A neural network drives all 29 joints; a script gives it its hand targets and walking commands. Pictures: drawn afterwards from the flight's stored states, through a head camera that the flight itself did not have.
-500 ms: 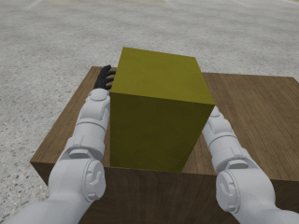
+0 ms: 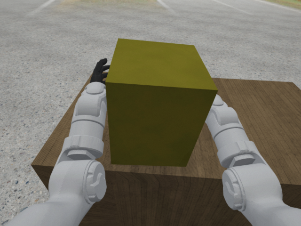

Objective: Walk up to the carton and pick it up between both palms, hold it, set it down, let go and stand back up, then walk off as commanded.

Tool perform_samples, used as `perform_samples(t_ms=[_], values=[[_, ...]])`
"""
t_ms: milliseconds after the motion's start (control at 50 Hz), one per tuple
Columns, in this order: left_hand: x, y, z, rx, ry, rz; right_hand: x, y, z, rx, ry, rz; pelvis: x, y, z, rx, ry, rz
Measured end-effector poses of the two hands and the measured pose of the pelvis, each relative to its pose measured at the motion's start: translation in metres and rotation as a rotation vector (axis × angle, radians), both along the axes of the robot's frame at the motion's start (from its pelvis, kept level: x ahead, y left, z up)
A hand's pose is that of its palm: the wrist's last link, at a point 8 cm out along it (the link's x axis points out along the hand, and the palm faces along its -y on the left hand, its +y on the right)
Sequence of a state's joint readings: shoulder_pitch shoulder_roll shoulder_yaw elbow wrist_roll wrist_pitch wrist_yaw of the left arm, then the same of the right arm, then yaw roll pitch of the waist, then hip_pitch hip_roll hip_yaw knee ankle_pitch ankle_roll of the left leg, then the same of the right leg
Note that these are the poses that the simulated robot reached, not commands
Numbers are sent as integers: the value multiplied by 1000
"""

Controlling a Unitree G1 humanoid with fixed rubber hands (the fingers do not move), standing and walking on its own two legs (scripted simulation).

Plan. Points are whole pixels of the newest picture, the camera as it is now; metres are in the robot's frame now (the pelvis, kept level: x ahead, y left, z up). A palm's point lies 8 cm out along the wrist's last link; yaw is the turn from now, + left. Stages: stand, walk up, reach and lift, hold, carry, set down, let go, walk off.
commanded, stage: reach and lift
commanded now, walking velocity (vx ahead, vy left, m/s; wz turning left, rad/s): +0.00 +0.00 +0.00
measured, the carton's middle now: (153, 104) +0.38 +0.02 +0.19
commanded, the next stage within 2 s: hold in 1.30 s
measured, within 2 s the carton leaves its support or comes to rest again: neither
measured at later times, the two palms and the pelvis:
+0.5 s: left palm (99, 82) +0.39 +0.15 +0.24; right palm (212, 87) +0.40 -0.14 +0.23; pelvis +0.00 +0.00 +0.00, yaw +0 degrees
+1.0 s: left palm (98, 76) +0.39 +0.15 +0.26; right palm (215, 82) +0.40 -0.14 +0.25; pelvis +0.00 +0.00 +0.00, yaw +0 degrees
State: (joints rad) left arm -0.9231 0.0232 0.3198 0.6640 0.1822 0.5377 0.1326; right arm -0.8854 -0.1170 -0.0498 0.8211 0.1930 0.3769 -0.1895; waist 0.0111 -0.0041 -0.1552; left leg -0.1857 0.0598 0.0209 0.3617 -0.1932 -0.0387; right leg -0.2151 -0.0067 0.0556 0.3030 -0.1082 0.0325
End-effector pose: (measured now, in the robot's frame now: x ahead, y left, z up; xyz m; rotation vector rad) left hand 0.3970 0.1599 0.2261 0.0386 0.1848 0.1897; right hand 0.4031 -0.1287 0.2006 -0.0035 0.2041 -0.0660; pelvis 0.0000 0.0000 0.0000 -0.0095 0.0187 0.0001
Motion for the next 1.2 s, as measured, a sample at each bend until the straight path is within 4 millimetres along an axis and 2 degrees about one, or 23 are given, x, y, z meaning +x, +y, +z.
perform_samples(t_ms=[300, 680, 980, 1200], values=[[-3, -4, 5, -1, 19, -6, -2, -5, 19, -5, 14, -7, 0, 0, 0, 0, -1, 1], [-6, -6, 28, 0, 2, -11, -5, -8, 46, 0, -5, -13, 0, 0, 0, 0, -1, 1], [-7, -8, 34, 2, 13, -18, -8, -9, 52, 12, 5, -20, 0, -1, 0, -1, -2, 2], [-9, -11, 45, 2, 6, -25, -11, -12, 63, 21, -1, -27, -1, -1, 0, -1, -2, 2]])
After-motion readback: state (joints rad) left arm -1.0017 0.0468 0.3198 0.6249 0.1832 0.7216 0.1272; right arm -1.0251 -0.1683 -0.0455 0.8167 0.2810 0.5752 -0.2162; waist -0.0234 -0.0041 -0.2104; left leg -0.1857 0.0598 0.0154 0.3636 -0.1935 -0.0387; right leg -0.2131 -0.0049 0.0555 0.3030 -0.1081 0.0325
